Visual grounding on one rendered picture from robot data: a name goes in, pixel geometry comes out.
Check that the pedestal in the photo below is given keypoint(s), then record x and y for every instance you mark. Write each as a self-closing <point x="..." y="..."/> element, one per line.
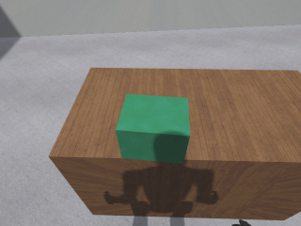
<point x="243" y="159"/>

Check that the carton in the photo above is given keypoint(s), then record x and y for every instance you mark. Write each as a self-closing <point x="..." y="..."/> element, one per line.
<point x="154" y="128"/>

